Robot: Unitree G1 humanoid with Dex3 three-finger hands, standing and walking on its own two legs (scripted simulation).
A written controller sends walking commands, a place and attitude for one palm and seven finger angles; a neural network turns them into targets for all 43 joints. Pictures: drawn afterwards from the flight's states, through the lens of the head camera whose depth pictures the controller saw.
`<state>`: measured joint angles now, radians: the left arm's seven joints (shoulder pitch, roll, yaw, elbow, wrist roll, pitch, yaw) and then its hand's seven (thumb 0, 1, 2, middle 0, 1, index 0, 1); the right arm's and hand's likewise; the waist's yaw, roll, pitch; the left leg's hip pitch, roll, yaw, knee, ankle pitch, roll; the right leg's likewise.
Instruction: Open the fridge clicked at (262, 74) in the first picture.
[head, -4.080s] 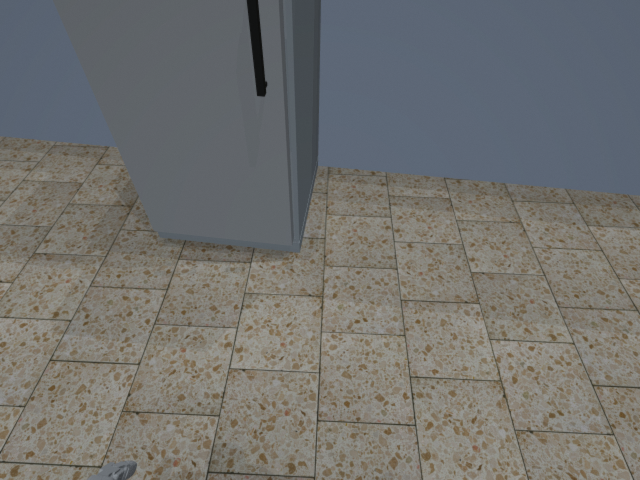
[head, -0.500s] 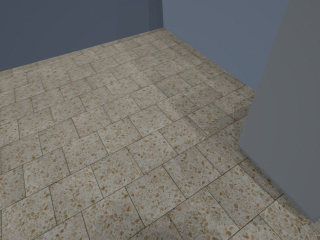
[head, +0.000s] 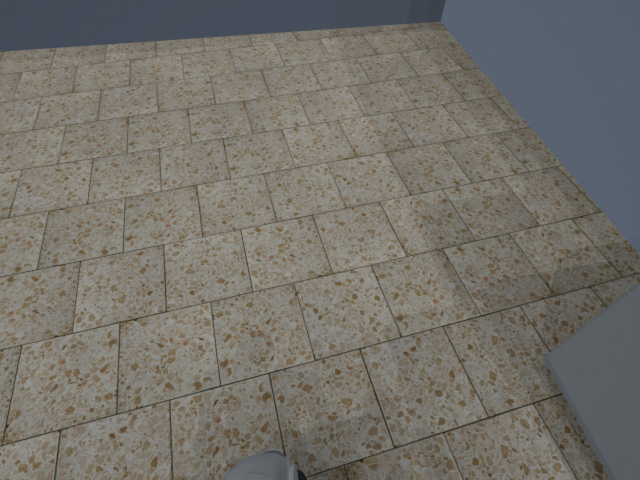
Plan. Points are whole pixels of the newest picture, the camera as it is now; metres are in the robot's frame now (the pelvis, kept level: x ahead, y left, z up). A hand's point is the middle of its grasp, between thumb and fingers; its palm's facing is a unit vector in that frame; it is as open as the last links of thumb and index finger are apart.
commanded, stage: turn to face it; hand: right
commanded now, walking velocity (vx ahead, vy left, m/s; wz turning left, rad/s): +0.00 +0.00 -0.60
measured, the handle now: out of the picture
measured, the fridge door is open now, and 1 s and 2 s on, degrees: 0 0 0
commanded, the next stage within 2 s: none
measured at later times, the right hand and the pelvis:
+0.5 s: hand out of the picture +0.07 -0.26 -0.17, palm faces +0.29 +0.94 -0.18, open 7.4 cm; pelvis +0.04 -0.05 +0.01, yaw -15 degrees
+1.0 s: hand out of the picture +0.07 -0.23 -0.11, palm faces +0.51 +0.81 -0.29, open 7.4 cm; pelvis +0.05 +0.01 +0.02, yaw -32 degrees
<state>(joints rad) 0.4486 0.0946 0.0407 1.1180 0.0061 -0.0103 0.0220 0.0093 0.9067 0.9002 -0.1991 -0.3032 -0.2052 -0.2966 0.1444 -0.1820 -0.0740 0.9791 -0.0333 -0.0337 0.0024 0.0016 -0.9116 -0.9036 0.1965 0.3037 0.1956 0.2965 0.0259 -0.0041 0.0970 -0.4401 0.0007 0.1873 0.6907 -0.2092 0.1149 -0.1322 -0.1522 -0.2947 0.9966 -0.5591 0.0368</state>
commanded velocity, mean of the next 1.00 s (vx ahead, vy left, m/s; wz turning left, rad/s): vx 0.00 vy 0.00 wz -0.60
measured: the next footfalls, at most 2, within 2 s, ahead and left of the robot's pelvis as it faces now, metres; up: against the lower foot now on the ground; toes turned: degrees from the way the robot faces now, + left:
right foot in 0.42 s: +0.07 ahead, -0.15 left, +0.00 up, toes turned -23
left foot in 0.96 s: +0.14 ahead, +0.09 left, +0.00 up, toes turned -28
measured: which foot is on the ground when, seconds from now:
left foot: down 0.00-0.44, up 0.46-0.94, down 0.96-1.00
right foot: up 0.00-0.40, down 0.42-0.96, up 0.98-1.00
